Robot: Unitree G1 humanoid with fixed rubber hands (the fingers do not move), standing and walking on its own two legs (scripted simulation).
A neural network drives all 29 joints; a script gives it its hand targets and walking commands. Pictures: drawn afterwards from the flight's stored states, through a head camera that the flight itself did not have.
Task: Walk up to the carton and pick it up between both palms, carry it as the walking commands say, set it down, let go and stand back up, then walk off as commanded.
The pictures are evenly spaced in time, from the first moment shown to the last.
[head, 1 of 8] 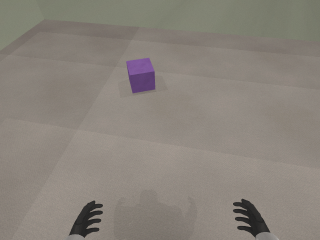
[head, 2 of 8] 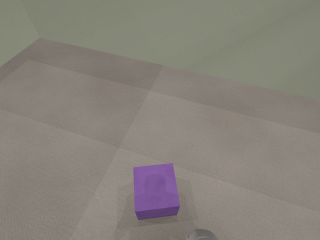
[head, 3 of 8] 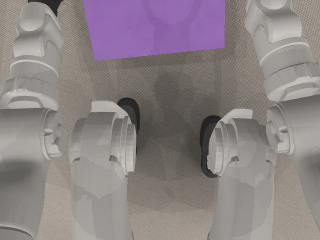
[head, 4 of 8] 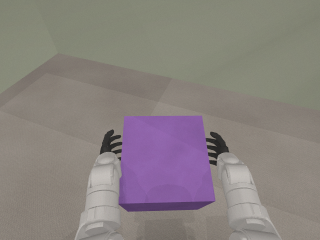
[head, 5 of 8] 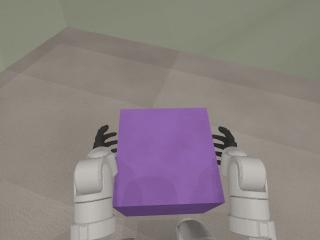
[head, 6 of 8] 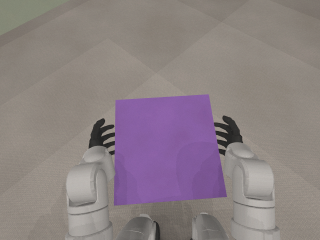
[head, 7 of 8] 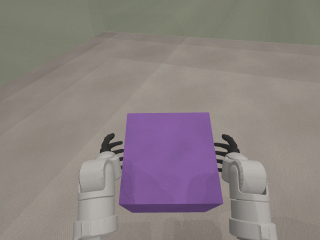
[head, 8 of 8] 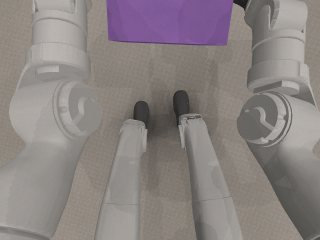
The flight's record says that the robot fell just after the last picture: yes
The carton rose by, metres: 0.67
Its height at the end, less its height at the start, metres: +0.44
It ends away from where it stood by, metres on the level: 1.99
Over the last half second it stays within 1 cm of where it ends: no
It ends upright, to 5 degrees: no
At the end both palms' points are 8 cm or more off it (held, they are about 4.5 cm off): no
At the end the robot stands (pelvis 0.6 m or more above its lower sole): yes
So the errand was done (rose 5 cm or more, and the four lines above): no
